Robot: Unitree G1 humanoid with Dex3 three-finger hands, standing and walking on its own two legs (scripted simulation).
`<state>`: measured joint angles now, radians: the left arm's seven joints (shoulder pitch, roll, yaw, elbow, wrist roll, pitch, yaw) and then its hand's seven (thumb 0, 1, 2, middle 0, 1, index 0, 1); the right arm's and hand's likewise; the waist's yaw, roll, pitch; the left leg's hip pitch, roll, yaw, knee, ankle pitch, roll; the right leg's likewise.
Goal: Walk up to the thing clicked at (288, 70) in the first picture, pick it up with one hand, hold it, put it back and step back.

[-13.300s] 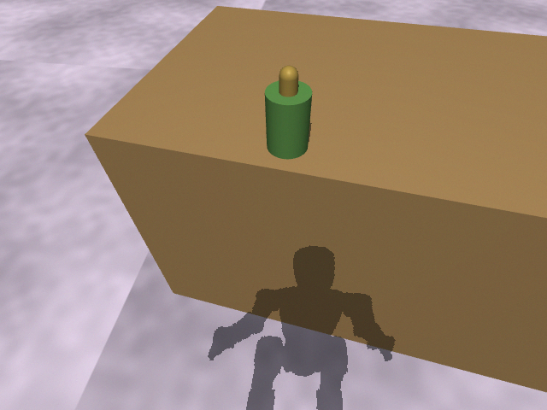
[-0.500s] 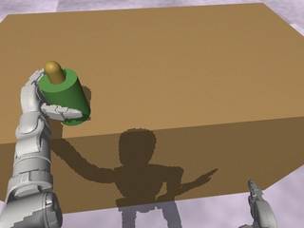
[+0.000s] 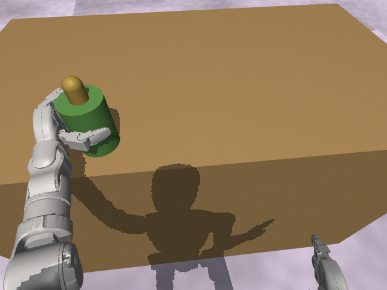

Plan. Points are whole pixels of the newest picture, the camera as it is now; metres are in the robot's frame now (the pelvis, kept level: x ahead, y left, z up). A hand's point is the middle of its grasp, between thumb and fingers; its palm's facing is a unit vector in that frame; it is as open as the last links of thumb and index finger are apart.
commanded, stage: settle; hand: left
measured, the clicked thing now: (86, 114) +0.43 +0.22 +0.15
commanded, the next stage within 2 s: lift in 0.98 s
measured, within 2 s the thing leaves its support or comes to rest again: leaves its support in 0.40 s
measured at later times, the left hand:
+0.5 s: hand (83, 112) +0.43 +0.22 +0.16, palm faces +0.26 -0.97 -0.02, open 11.8 cm
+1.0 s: hand (73, 105) +0.41 +0.22 +0.20, palm faces +0.25 -0.97 -0.01, open 11.8 cm
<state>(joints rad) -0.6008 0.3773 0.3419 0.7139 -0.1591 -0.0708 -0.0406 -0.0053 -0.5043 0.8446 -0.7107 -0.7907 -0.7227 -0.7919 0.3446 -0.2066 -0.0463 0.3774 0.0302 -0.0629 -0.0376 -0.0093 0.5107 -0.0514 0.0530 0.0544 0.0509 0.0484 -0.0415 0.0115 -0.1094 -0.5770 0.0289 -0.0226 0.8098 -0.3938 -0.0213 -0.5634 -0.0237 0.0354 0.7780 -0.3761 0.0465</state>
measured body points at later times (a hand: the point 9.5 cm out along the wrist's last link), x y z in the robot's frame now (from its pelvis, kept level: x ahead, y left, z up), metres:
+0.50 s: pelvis +0.01 +0.00 +0.00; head +0.03 +0.00 +0.45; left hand +0.41 +0.27 +0.16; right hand +0.17 -0.25 -0.06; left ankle +0.00 +0.13 -0.71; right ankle +0.01 -0.15 -0.71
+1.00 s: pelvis -0.01 -0.01 +0.01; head -0.01 -0.01 +0.46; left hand +0.39 +0.27 +0.20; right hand +0.15 -0.26 -0.05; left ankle +0.00 +0.13 -0.71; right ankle +0.01 -0.15 -0.71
